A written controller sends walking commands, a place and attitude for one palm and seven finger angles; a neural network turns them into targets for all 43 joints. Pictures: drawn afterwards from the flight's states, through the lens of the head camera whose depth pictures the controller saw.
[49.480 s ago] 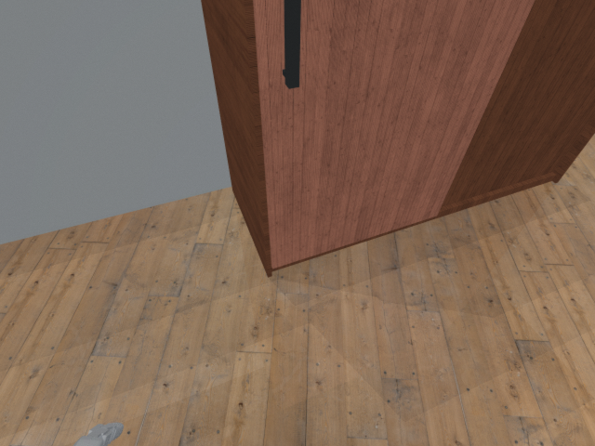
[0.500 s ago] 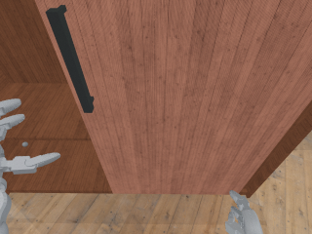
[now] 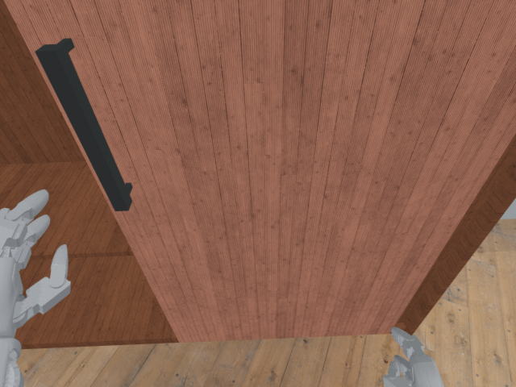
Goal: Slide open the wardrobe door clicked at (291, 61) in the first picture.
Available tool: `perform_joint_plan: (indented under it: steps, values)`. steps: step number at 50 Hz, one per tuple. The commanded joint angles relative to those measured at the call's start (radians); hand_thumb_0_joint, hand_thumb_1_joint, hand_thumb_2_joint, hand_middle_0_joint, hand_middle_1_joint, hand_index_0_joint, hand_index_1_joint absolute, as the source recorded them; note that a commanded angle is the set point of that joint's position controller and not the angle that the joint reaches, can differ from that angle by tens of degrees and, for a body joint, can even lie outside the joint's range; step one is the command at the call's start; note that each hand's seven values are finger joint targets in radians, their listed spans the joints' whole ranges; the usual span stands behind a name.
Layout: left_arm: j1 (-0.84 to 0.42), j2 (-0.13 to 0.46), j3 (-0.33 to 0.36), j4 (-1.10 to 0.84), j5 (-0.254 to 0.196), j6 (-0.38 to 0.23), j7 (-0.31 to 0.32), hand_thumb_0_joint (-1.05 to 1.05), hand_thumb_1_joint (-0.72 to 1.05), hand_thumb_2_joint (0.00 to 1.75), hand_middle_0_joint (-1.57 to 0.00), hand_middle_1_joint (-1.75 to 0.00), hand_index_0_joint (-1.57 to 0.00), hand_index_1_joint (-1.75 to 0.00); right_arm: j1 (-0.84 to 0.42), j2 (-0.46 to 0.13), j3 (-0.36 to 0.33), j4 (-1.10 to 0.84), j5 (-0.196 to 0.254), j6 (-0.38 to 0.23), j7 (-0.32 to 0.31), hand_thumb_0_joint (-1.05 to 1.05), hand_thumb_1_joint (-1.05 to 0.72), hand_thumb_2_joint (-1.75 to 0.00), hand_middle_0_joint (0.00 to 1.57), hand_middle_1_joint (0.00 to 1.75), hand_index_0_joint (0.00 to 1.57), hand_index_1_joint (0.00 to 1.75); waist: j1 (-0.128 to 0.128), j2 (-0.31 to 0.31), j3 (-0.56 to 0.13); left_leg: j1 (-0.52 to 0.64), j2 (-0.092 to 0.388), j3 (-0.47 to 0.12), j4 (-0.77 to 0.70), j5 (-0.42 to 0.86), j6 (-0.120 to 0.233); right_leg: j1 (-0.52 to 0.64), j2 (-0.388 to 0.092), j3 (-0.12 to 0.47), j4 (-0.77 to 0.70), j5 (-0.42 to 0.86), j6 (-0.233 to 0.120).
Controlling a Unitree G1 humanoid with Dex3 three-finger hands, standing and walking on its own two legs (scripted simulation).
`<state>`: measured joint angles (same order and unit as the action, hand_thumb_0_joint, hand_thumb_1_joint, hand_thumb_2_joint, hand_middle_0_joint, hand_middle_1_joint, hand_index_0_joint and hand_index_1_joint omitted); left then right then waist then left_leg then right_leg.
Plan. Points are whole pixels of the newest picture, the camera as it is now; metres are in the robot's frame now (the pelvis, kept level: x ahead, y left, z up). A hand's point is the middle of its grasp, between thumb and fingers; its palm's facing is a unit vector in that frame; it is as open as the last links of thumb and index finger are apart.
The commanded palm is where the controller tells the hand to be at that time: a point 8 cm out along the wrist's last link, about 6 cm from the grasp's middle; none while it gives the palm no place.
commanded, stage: draw the hand back to the body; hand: left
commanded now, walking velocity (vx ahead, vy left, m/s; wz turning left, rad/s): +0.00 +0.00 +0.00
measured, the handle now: (98, 135) +0.42 +0.32 +0.20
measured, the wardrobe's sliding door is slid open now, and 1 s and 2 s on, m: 0.69 0.69 0.69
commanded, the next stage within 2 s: step back with the hand held close in 0.30 s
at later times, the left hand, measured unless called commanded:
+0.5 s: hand (56, 283) +0.17 +0.26 +0.16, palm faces +0.47 -0.79 -0.39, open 7.4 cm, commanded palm +0.12 +0.29 +0.17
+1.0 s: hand out of the picture +0.09 +0.33 +0.16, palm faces +0.47 -0.74 -0.47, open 7.4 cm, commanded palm +0.02 +0.35 +0.17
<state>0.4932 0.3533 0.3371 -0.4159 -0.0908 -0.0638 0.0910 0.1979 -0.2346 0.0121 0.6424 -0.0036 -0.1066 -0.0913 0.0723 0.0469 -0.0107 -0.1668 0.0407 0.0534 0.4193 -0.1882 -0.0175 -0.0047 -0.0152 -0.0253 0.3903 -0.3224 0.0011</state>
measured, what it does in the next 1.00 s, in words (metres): shifts its weight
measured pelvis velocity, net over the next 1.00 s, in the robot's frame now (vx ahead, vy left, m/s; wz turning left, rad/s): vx -0.10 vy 0.04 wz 0.07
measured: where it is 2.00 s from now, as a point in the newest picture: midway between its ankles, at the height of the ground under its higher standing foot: outside the picture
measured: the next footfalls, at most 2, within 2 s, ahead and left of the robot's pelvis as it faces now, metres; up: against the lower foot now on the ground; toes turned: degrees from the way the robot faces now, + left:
right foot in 1.42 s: -0.16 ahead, -0.06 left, +0.00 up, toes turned +5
left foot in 1.58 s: -0.14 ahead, +0.18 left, +0.00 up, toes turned -1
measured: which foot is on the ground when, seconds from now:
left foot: down 0.00-1.00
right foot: down 0.00-1.00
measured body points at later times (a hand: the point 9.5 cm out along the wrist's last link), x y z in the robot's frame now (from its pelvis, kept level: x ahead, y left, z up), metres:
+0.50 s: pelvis -0.01 -0.01 +0.00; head -0.03 -0.03 +0.45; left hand +0.14 +0.30 +0.19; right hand +0.19 -0.23 -0.08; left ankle +0.03 +0.13 -0.74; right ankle -0.07 -0.12 -0.74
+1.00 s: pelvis -0.10 +0.04 -0.01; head -0.08 +0.06 +0.44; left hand +0.06 +0.36 +0.18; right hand +0.09 -0.18 -0.08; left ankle +0.02 +0.13 -0.74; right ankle -0.12 -0.09 -0.74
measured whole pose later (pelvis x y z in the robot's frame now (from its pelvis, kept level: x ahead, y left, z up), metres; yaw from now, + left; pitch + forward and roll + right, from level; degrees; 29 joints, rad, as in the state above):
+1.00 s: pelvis -0.10 +0.04 -0.01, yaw +4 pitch +0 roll -2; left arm 0.50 0.44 0.45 -0.47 -0.05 -0.20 0.12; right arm 0.21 -0.21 0.02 0.54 0.01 -0.05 -0.09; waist 0.01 0.01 0.03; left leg -0.45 0.00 0.02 0.50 -0.11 0.06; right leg -0.20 0.02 0.00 0.52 -0.33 0.01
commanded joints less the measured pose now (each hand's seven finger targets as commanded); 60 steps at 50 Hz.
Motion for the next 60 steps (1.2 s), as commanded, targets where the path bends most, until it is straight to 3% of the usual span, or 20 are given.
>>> perform_joint_plan:
  steps: [1,4,11,21,22,23,24,26,31,35,37,40,43,46,50,52,53,55,57,60]
  values:
    - [-0.110,0.203,0.136,-0.193,0.001,-0.060,0.022,0.00,0.90,0.90,-0.20,-0.30,-0.20,-0.30,-0.156,-0.094,-0.035,-0.164,-0.001,-0.044,-0.016,0.00,-0.90,-0.90,0.20,0.30,0.20,0.30,0.000,-0.022,-0.046,0.154,-0.026,0.010,-0.018,0.211,0.057,-0.155,0.015,-0.010,-0.080,0.374,0.005]
    - [-0.128,0.199,0.131,-0.196,0.000,-0.065,0.024,0.00,0.90,0.90,-0.20,-0.30,-0.20,-0.30,-0.158,-0.089,-0.031,-0.163,-0.003,-0.043,-0.018,0.00,-0.90,-0.90,0.20,0.30,0.20,0.30,0.001,0.013,-0.053,0.162,-0.031,0.010,-0.017,0.201,0.058,-0.157,0.010,-0.007,-0.077,0.364,0.006]
    - [-0.107,0.201,0.133,-0.159,-0.005,-0.067,0.018,0.00,0.90,0.90,-0.20,-0.30,-0.20,-0.30,-0.168,-0.091,-0.034,-0.158,-0.005,-0.041,-0.024,0.00,-0.90,-0.90,0.20,0.30,0.20,0.30,0.007,-0.053,-0.040,0.164,-0.034,0.013,-0.021,0.200,0.065,-0.150,0.007,0.001,-0.098,0.396,0.015]
    - [-0.175,0.208,0.129,-0.165,-0.004,-0.081,0.017,0.00,0.90,0.90,-0.20,-0.30,-0.20,-0.30,-0.173,-0.089,-0.031,-0.150,-0.006,-0.044,-0.026,0.00,-0.90,-0.90,0.20,0.30,0.20,0.30,0.002,-0.014,-0.029,0.179,-0.036,0.007,-0.040,0.166,0.060,-0.155,0.011,0.001,-0.120,0.322,0.012]
    - [-0.279,0.325,0.228,-0.228,0.017,-0.118,0.027,0.00,0.90,0.90,-0.20,-0.30,-0.20,-0.30,-0.176,-0.109,-0.033,-0.172,-0.003,-0.015,-0.013,0.00,-0.90,-0.90,0.20,0.30,0.20,0.30,-0.034,-0.044,0.040,0.117,-0.015,0.007,0.052,0.169,0.074,-0.276,-0.043,0.056,-0.174,0.462,0.045]
    - [-0.192,0.252,0.176,-0.144,0.017,-0.120,0.019,0.00,0.90,0.90,-0.20,-0.30,-0.20,-0.30,-0.169,-0.084,-0.028,-0.154,-0.008,0.005,-0.011,0.00,-0.90,-0.90,0.20,0.30,0.20,0.30,-0.042,-0.116,0.015,0.091,-0.020,0.002,0.086,0.194,0.072,-0.245,-0.067,0.038,-0.142,0.581,0.055]
    - [-0.164,0.233,0.155,-0.132,0.023,-0.118,0.014,0.00,0.90,0.90,-0.20,-0.30,-0.20,-0.30,-0.175,-0.085,-0.031,-0.172,-0.005,0.017,-0.007,0.00,-0.90,-0.90,0.20,0.30,0.20,0.30,-0.037,-0.145,0.002,0.081,-0.025,0.014,0.104,0.219,0.073,-0.229,-0.076,0.041,-0.123,0.692,0.074]
    - [-0.135,0.224,0.146,-0.154,0.028,-0.127,0.012,0.00,0.90,0.90,-0.20,-0.30,-0.20,-0.30,-0.170,-0.092,-0.036,-0.192,-0.002,0.040,-0.003,0.00,-0.90,-0.90,0.20,0.30,0.20,0.30,-0.038,-0.116,-0.068,0.084,-0.026,0.018,0.095,0.284,0.073,-0.178,-0.076,0.023,-0.074,0.783,0.083]
    - [-0.014,0.252,0.186,-0.256,0.018,-0.137,0.026,0.00,0.90,0.90,-0.20,-0.30,-0.20,-0.30,-0.145,-0.106,-0.047,-0.238,0.006,0.076,-0.005,0.00,-0.90,-0.90,0.20,0.30,0.20,0.30,-0.037,0.029,-0.177,0.135,0.012,-0.011,0.047,0.429,0.073,-0.179,-0.028,0.007,-0.025,0.534,0.050]
    - [0.028,0.276,0.217,-0.299,0.008,-0.139,0.035,0.00,0.90,0.90,-0.20,-0.30,-0.20,-0.30,-0.139,-0.101,-0.047,-0.268,0.011,0.088,-0.005,0.00,-0.90,-0.90,0.20,0.30,0.20,0.30,-0.043,-0.010,-0.167,0.075,0.024,-0.031,0.023,0.364,0.062,-0.195,-0.011,0.007,-0.017,0.416,0.029]
    - [0.045,0.283,0.231,-0.291,0.005,-0.148,0.041,0.00,0.90,0.90,-0.20,-0.30,-0.20,-0.30,-0.135,-0.104,-0.047,-0.270,0.010,0.082,-0.012,0.00,-0.90,-0.90,0.20,0.30,0.20,0.30,-0.043,0.018,-0.163,0.043,0.036,-0.056,-0.015,0.295,0.062,-0.184,0.006,0.000,-0.002,0.325,0.023]
    - [0.026,0.269,0.224,-0.278,0.007,-0.163,0.045,0.00,0.90,0.90,-0.20,-0.30,-0.20,-0.30,-0.127,-0.119,-0.049,-0.271,0.012,0.065,-0.012,0.00,-0.90,-0.90,0.20,0.30,0.20,0.30,-0.049,0.066,-0.104,-0.086,0.060,-0.102,-0.108,-0.007,0.070,-0.171,0.030,0.000,0.014,0.152,0.022]
    - [-0.003,0.244,0.221,-0.252,0.029,-0.187,0.047,0.00,0.90,0.90,-0.20,-0.30,-0.20,-0.30,-0.129,-0.139,-0.050,-0.269,0.012,0.036,-0.017,0.00,-0.90,-0.90,0.20,0.30,0.20,0.30,-0.045,0.169,-0.060,-0.357,0.117,-0.198,-0.249,-0.410,0.111,-0.010,0.069,-0.004,0.148,0.081,0.025]
    - [-0.015,0.248,0.238,-0.245,0.050,-0.204,0.046,0.00,0.90,0.90,-0.20,-0.30,-0.20,-0.30,-0.124,-0.148,-0.061,-0.261,0.012,0.004,-0.015,0.00,-0.90,-0.90,0.20,0.30,0.20,0.30,-0.035,0.206,-0.070,-0.505,0.145,-0.239,-0.278,-0.564,0.135,0.080,0.097,-0.004,0.234,0.072,0.020]
    - [0.013,0.255,0.224,-0.333,0.037,-0.221,0.041,0.00,0.90,0.90,-0.20,-0.30,-0.20,-0.30,-0.106,-0.120,-0.058,-0.246,0.005,-0.022,0.001,0.00,-0.90,-0.90,0.20,0.30,0.20,0.30,-0.044,0.092,-0.097,-0.305,0.080,-0.194,-0.140,-0.404,0.088,-0.138,0.059,0.056,0.063,-0.019,-0.017]
    - [-0.010,0.261,0.208,-0.377,0.018,-0.231,0.050,0.00,0.90,0.90,-0.20,-0.30,-0.20,-0.30,-0.087,-0.093,-0.050,-0.223,0.001,-0.033,0.006,0.00,-0.90,-0.90,0.20,0.30,0.20,0.30,-0.059,0.003,-0.149,-0.066,0.018,-0.109,-0.008,-0.140,0.045,-0.299,-0.007,0.118,-0.049,0.067,-0.048]
    - [-0.026,0.262,0.197,-0.380,0.019,-0.232,0.053,0.00,0.90,0.90,-0.20,-0.30,-0.20,-0.30,-0.077,-0.096,-0.056,-0.208,0.005,-0.039,0.005,0.00,-0.90,-0.90,0.20,0.30,0.20,0.30,-0.066,-0.098,-0.194,0.045,0.001,-0.078,0.076,-0.075,0.035,-0.368,-0.033,0.144,-0.076,0.073,-0.048]
    - [-0.048,0.267,0.197,-0.349,0.023,-0.230,0.065,0.00,0.90,0.90,-0.20,-0.30,-0.20,-0.30,-0.068,-0.104,-0.064,-0.184,0.004,-0.042,-0.004,0.00,-0.90,-0.90,0.20,0.30,0.20,0.30,-0.075,-0.153,-0.178,0.129,-0.012,-0.058,0.192,-0.062,0.028,-0.493,-0.091,0.190,-0.135,0.016,-0.061]
    - [-0.076,0.249,0.173,-0.292,0.025,-0.220,0.075,0.00,0.90,0.90,-0.20,-0.30,-0.20,-0.30,-0.072,-0.103,-0.059,-0.165,-0.001,-0.044,-0.014,0.00,-0.90,-0.90,0.20,0.30,0.20,0.30,-0.086,-0.104,-0.109,0.136,-0.007,-0.071,0.203,-0.072,0.023,-0.564,-0.097,0.191,-0.147,-0.032,-0.064]
    - [-0.174,0.254,0.161,-0.233,0.033,-0.222,0.076,0.00,0.90,0.90,-0.20,-0.30,-0.20,-0.30,-0.096,-0.119,-0.047,-0.161,-0.003,-0.049,-0.028,0.00,-0.90,-0.90,0.20,0.30,0.20,0.30,-0.085,0.046,0.016,0.007,0.052,-0.179,-0.013,-0.230,0.033,-0.555,0.016,0.097,-0.073,-0.171,-0.015]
